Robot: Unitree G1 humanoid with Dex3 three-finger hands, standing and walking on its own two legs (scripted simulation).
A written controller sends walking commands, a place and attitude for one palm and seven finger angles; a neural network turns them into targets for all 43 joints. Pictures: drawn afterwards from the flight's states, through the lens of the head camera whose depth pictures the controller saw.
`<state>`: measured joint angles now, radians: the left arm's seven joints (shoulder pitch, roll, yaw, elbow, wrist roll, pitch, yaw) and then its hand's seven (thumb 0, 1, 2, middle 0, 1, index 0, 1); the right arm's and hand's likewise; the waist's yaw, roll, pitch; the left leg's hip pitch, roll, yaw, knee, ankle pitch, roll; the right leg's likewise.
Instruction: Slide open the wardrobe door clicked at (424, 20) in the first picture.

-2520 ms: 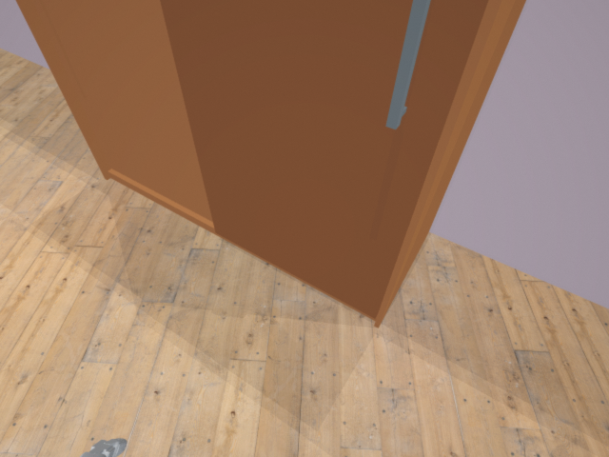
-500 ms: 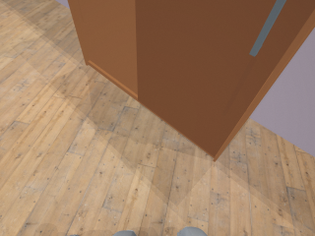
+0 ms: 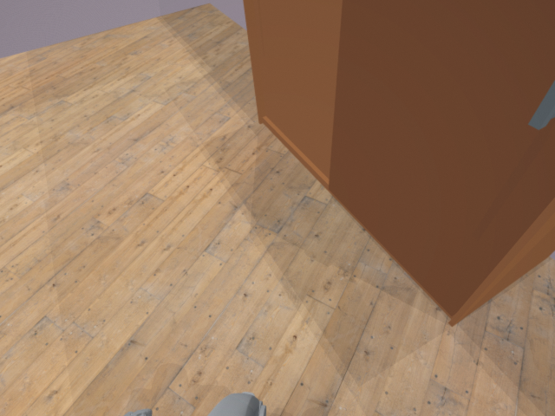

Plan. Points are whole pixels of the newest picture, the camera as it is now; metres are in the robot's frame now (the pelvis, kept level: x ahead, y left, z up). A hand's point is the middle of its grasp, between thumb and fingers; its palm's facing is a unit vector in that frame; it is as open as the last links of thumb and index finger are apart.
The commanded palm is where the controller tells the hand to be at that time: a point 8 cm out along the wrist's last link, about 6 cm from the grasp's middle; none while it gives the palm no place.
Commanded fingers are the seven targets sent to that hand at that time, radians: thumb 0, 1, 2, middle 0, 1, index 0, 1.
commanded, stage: walk to a spot facing it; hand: right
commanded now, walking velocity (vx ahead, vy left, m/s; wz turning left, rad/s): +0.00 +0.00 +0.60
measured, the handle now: out of the picture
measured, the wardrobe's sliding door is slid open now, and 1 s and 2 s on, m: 0.00 0.00 0.00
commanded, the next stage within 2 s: turn to face it in 1.36 s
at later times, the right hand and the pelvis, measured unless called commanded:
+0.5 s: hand out of the picture +0.16 -0.12 -0.16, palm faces -0.32 +0.92 -0.22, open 7.4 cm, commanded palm none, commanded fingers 0.00 -0.90 -0.90 0.20 0.30 0.20 0.30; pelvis +0.02 +0.04 +0.00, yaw +19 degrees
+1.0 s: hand (324, 300) +0.36 -0.07 -0.17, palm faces -0.57 +0.81 -0.15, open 7.4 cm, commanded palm none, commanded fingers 0.00 -0.90 -0.90 0.20 0.30 0.20 0.30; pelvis +0.18 +0.04 +0.00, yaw +38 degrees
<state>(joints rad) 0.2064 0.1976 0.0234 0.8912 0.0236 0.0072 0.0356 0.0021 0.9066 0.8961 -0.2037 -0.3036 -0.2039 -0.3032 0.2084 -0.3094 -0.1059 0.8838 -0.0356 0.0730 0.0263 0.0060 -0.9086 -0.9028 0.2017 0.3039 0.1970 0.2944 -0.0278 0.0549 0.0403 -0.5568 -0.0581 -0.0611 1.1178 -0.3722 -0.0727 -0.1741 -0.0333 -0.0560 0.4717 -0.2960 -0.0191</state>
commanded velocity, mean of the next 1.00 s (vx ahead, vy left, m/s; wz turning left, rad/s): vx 0.23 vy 0.00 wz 0.60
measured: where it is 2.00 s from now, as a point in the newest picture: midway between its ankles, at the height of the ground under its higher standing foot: (222, 363)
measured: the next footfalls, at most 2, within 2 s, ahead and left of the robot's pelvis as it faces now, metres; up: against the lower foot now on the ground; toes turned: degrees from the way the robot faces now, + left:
left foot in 0.30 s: +0.01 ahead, +0.16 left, +0.00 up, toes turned +17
right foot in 0.66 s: +0.19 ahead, -0.05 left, +0.00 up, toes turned +19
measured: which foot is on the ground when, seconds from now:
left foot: up 0.00-0.28, down 0.30-0.66, up 0.68-1.00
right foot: down 0.00-0.28, up 0.30-0.64, down 0.66-1.00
